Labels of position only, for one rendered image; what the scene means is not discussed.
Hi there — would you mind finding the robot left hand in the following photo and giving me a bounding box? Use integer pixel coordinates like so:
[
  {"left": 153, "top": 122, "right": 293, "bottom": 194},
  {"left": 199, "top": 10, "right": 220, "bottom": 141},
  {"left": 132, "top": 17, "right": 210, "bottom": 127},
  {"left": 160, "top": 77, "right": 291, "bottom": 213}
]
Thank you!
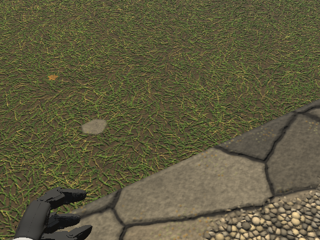
[{"left": 14, "top": 186, "right": 93, "bottom": 240}]

